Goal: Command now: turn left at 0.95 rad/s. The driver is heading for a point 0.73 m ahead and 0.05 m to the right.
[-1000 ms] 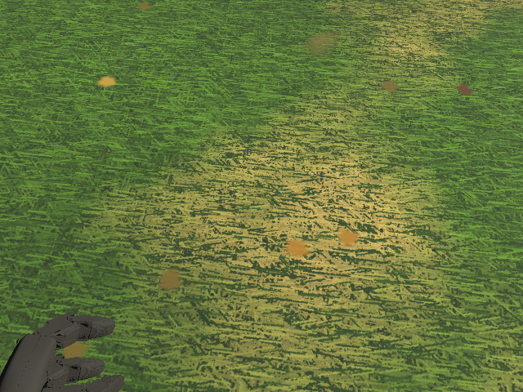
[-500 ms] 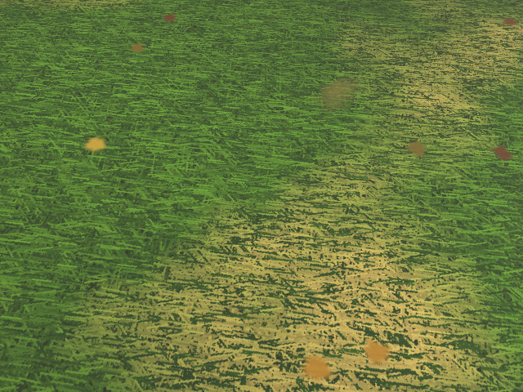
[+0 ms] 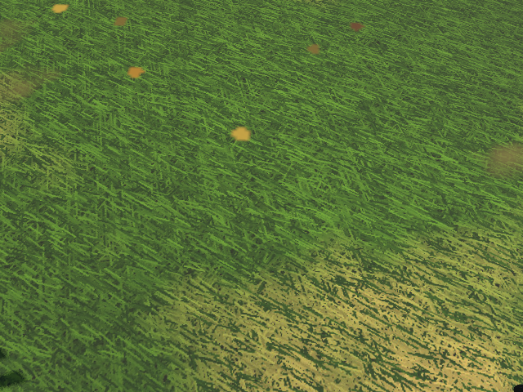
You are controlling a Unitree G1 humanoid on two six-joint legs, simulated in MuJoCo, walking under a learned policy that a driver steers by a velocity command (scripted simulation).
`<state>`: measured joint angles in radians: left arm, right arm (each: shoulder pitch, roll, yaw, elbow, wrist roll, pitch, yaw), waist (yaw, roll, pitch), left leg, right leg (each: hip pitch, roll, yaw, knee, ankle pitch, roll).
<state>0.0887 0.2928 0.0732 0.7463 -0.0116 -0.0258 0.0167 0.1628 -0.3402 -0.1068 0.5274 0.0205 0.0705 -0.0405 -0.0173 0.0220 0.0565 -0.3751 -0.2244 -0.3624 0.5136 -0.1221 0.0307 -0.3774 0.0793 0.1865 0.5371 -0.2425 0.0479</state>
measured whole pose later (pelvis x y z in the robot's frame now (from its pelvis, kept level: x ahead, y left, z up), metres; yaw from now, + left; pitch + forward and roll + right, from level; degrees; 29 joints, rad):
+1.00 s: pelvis +0.01 -0.05 +0.01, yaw -10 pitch +3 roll +2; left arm 0.23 0.32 0.08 0.60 -0.02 0.03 0.02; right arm 0.06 -0.31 -0.10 0.66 -0.01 0.00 -0.03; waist 0.01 0.03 0.06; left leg -0.56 -0.01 -0.05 1.15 -0.41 -0.05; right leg -0.34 0.05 0.05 0.51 -0.22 -0.07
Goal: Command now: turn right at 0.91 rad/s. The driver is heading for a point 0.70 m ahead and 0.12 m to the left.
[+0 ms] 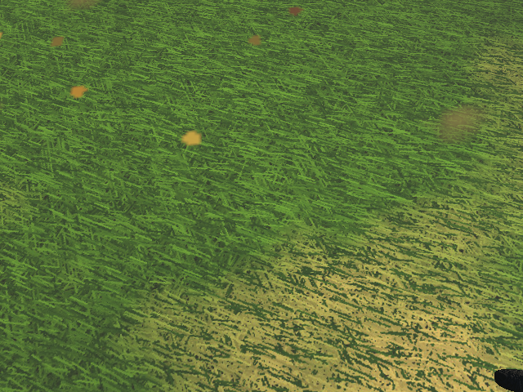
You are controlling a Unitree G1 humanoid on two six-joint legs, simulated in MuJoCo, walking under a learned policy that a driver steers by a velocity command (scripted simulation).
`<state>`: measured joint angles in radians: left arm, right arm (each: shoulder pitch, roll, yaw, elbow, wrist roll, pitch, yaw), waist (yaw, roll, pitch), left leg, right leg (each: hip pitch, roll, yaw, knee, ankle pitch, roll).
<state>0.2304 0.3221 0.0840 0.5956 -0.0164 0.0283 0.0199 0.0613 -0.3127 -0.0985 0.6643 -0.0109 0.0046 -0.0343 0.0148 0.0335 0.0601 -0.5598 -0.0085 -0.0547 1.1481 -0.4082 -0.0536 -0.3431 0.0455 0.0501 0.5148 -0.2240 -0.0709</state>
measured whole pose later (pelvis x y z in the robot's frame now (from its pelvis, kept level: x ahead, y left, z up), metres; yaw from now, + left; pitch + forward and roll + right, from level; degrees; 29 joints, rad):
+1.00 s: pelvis +0.34 +0.18 -0.04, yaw +21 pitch +2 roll +1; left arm 0.38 0.27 0.02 0.79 0.02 -0.08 -0.01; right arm 0.15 -0.32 -0.05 0.67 -0.04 0.01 0.04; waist 0.07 -0.01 0.05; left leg -0.47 -0.11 0.10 0.75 -0.30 0.13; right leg -0.28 -0.13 0.02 1.38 -0.30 0.00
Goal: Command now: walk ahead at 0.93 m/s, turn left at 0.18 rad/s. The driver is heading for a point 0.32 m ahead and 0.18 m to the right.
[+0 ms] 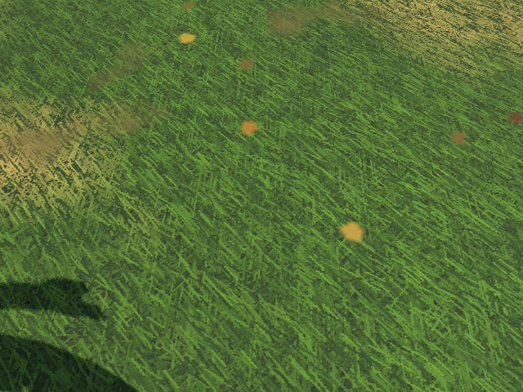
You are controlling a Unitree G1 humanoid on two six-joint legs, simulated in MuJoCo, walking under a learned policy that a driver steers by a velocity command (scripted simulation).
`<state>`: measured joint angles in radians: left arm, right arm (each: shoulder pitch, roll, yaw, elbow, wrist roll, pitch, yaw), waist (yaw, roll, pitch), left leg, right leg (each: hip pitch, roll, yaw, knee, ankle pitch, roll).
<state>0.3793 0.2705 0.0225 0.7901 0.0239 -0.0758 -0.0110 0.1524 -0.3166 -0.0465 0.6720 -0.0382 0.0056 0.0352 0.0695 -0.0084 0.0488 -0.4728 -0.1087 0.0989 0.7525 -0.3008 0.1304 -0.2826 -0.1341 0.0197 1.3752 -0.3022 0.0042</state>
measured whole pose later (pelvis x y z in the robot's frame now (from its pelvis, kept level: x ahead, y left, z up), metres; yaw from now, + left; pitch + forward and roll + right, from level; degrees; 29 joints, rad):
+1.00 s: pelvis +0.60 +0.06 +0.03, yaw -12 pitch +1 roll +0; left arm 0.20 0.25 0.01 0.92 0.01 0.02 0.02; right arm 0.15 -0.22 -0.01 0.80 -0.01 -0.03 0.00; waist 0.02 -0.01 0.01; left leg -0.37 -0.02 -0.01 0.57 -0.21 0.02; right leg -0.18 0.01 0.04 0.55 -0.38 0.01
